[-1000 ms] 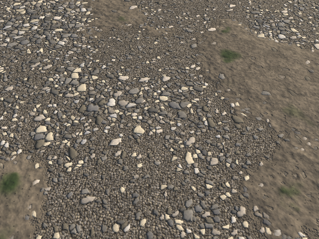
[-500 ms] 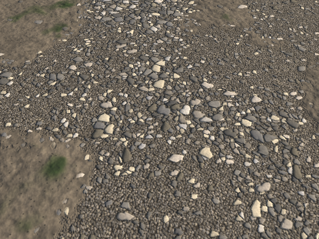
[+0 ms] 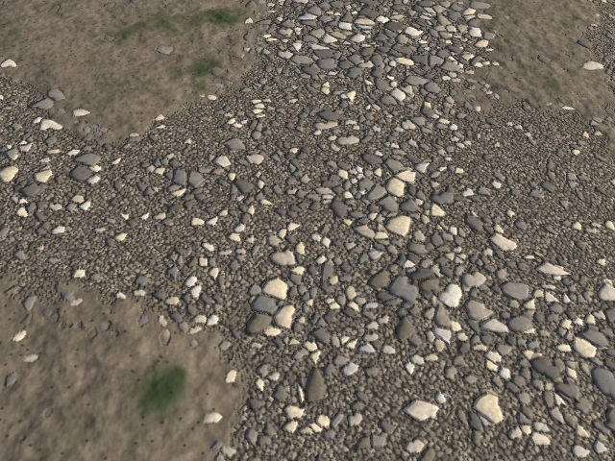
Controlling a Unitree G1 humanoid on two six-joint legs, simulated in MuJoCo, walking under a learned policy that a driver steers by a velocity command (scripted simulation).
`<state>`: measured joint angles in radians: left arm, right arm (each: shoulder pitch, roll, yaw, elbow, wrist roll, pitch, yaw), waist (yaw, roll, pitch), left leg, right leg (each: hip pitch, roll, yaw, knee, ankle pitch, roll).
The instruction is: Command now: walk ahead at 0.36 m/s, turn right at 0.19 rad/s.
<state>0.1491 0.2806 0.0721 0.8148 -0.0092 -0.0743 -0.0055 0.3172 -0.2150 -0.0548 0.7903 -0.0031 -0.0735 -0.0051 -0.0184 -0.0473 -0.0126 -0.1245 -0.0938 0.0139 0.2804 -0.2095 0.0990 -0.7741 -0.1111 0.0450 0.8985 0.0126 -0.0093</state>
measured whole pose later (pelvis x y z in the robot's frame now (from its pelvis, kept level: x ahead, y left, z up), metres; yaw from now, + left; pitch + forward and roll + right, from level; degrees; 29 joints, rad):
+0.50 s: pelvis +0.17 -0.01 -0.02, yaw -16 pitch +5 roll +1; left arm 0.17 0.29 0.07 0.65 -0.01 0.02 0.02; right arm 0.12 -0.25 -0.04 0.69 -0.01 0.00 -0.05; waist 0.02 0.00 0.03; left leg -0.62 0.01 -0.14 0.90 -0.33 -0.07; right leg -0.47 0.13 0.12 0.47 -0.07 -0.07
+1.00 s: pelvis +0.20 +0.03 -0.01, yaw -34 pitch +2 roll -1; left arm 0.17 0.29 0.08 0.61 -0.02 0.08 0.00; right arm 0.16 -0.25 -0.07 0.68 0.00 0.01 -0.04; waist -0.02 -0.02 0.02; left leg -0.29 0.09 0.10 0.49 -0.23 0.00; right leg -0.44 -0.02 0.00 0.86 -0.40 0.07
